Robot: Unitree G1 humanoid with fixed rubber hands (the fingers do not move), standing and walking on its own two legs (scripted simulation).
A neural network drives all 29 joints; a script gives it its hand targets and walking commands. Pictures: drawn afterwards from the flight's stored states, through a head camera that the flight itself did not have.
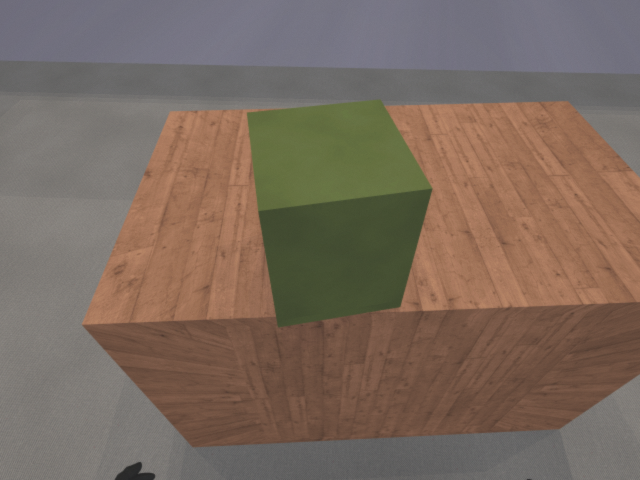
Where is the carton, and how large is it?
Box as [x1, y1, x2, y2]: [247, 99, 432, 326]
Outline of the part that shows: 380,99 247,112 258,212 278,326 397,307 400,305 432,188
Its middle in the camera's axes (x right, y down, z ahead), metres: +0.01 -0.04 +0.60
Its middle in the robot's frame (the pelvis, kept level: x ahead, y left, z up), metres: +0.48 +0.01 +0.06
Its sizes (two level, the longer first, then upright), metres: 0.210 0.200 0.250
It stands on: a pedestal, 0.70 m high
